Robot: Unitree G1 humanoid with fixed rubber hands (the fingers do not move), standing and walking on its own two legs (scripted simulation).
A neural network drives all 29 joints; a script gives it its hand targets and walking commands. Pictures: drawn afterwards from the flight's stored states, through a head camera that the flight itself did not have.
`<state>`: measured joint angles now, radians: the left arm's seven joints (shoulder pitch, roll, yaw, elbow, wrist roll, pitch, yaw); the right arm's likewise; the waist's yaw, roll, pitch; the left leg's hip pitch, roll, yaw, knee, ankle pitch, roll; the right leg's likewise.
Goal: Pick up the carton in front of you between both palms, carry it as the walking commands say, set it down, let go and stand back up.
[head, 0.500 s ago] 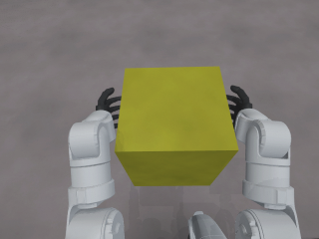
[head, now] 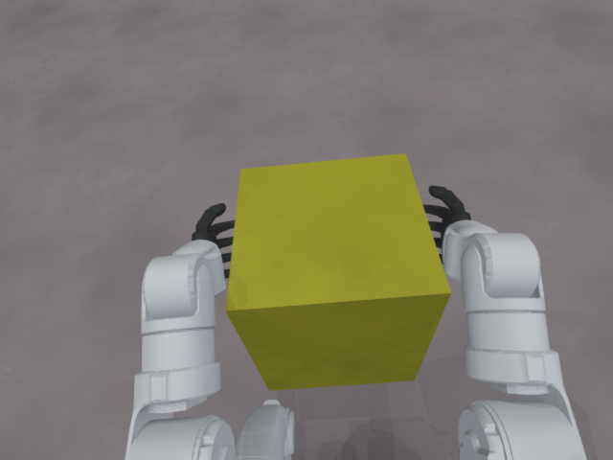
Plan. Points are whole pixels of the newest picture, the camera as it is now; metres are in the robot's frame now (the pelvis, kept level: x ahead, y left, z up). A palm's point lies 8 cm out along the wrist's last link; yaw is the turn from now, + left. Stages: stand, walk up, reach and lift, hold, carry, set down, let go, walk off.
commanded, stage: carry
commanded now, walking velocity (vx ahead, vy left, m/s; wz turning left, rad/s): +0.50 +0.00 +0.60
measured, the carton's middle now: (332, 280) +0.36 +0.00 +0.00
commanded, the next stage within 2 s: none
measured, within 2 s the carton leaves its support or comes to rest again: neither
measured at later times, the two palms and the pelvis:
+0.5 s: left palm (194, 82) +0.65 +0.21 +0.12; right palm (382, 45) +0.69 -0.09 +0.12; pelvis +0.33 +0.01 +0.02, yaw +8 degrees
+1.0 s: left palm (262, 5) +0.91 +0.13 +0.10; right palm out of the picture +0.89 -0.17 +0.09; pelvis +0.65 +0.00 +0.02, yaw -4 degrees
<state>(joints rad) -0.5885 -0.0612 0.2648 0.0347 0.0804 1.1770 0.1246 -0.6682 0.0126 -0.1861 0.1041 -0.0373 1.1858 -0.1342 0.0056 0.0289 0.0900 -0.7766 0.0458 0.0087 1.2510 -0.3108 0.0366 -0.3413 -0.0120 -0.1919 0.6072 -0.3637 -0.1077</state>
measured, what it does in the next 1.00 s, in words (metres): walks ahead: left foot, then right foot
